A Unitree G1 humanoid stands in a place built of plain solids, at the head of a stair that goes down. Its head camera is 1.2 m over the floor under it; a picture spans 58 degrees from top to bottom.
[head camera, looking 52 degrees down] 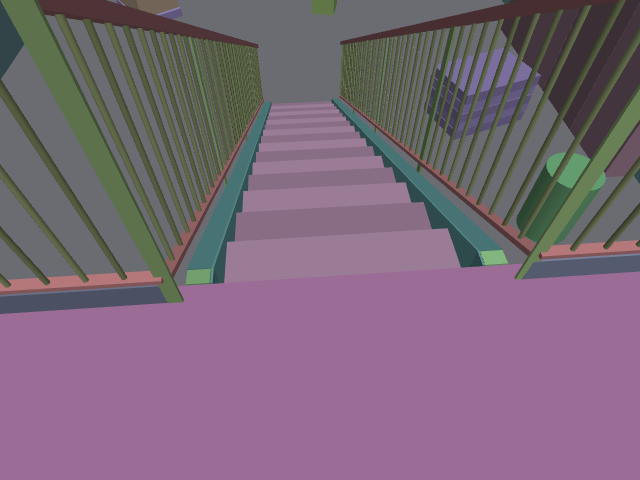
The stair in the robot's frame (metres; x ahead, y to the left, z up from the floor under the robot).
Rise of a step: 0.16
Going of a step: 0.30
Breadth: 0.89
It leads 4 degrees to the left of straight ahead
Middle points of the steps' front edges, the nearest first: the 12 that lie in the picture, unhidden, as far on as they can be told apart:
0.79 -0.10 0.00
1.09 -0.08 -0.16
1.39 -0.05 -0.33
1.69 -0.03 -0.49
1.99 -0.01 -0.66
2.29 0.02 -0.82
2.59 0.04 -0.98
2.89 0.06 -1.15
3.19 0.09 -1.31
3.48 0.11 -1.47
3.78 0.13 -1.64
4.08 0.16 -1.80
